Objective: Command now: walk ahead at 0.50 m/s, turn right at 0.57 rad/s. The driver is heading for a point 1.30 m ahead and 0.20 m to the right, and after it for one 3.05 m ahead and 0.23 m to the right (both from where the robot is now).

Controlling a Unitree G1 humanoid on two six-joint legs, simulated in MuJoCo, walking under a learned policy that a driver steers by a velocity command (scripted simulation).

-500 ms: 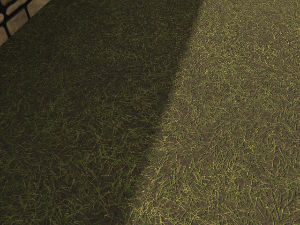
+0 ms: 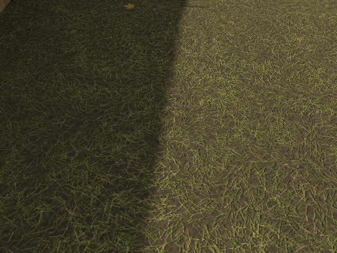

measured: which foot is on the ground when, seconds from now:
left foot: down 0.00-0.48, up 0.50-0.94, down 0.96-1.00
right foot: up 0.00-0.44, down 0.46-0.98, up 1.00-1.00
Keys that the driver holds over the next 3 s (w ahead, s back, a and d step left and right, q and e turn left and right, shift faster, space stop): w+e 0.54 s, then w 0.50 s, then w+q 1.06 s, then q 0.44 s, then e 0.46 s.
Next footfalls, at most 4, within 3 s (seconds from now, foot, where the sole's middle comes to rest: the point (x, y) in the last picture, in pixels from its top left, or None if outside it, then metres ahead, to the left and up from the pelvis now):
0.46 right None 0.36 -0.17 -0.79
0.96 left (217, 223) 0.70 -0.11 -0.79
1.44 right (285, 200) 0.85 -0.42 -0.79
1.96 left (229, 145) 1.15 -0.18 -0.79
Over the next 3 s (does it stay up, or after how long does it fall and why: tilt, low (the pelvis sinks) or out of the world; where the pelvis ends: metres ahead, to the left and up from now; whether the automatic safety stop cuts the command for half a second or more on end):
stays up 1.28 -0.25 -0.02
